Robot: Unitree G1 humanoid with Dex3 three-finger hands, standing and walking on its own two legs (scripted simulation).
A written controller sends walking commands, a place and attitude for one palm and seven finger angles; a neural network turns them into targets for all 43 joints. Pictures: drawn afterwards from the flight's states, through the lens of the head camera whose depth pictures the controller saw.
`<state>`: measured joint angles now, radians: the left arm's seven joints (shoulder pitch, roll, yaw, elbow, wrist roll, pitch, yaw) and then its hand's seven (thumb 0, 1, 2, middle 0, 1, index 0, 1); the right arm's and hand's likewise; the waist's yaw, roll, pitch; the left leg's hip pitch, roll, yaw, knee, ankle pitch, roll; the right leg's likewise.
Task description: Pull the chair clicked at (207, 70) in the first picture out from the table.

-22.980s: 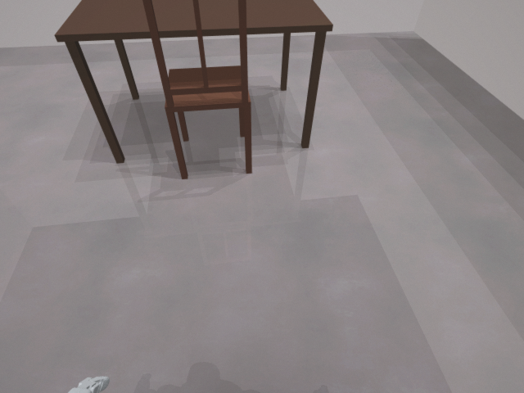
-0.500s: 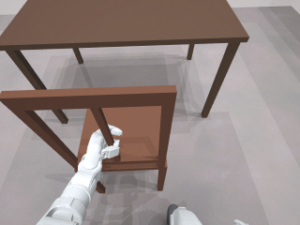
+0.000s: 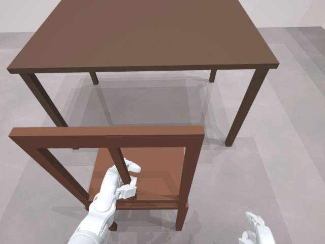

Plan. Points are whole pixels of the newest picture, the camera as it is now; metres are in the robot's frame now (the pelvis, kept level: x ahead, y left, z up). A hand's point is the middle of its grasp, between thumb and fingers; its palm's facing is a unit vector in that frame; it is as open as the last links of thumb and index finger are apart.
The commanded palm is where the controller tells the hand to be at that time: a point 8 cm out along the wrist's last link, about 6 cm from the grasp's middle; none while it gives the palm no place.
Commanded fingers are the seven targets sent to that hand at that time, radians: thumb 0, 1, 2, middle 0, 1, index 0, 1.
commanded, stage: stop walking, hand still on the chair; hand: left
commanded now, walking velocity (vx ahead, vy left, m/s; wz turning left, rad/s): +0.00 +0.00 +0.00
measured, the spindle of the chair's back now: (125, 177) +0.30 +0.12 -0.05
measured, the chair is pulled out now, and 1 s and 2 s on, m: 0.35 0.35 0.35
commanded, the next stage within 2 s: open the thumb and straighten the fingers in 0.16 s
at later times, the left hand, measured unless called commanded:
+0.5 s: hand (131, 185) +0.28 +0.10 -0.06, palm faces -0.11 -0.98 -0.17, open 7.6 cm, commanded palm +0.26 +0.16 -0.04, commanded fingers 0.00 -0.55 0.20 -0.43 -1.23 -0.43 -1.23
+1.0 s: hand (124, 182) +0.28 +0.12 -0.06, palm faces -0.06 -0.98 -0.18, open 17.0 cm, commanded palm +0.26 +0.17 -0.04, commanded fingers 0.00 -0.55 0.20 0.00 0.00 0.00 0.00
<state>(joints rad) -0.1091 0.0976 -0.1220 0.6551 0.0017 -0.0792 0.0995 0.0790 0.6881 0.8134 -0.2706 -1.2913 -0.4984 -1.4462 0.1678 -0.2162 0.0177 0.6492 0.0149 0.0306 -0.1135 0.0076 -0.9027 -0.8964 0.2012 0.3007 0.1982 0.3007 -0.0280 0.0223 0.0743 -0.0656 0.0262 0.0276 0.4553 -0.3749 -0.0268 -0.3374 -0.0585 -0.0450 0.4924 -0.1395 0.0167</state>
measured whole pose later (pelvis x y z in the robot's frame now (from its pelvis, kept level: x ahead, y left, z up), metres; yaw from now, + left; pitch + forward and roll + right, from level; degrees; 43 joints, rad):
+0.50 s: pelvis +0.00 +0.01 -0.01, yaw +0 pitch +7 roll +0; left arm -0.05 0.12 -0.12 0.48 0.00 -0.02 0.09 0.03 0.30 0.60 -0.35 -1.35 -0.50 -1.44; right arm 0.28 -0.24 0.00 0.65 0.03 -0.04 -0.03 0.01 -0.90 -0.90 0.20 0.30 0.20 0.30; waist -0.05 0.02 -0.04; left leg -0.29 0.02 0.03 0.60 -0.42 -0.02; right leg -0.54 -0.07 -0.04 0.57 -0.15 0.02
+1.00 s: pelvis +0.00 +0.00 -0.03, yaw +2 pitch +10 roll +1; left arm -0.01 0.15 -0.06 0.31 -0.03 0.13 0.01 -0.01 -0.53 0.20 -0.07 -0.20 -0.07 -0.20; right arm 0.24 -0.26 0.01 0.57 0.03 -0.09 -0.05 0.01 -0.90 -0.90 0.20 0.30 0.20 0.30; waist -0.03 0.05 -0.09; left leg -0.42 0.02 -0.01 0.75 -0.50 -0.03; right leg -0.67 -0.08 -0.06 0.74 -0.25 0.01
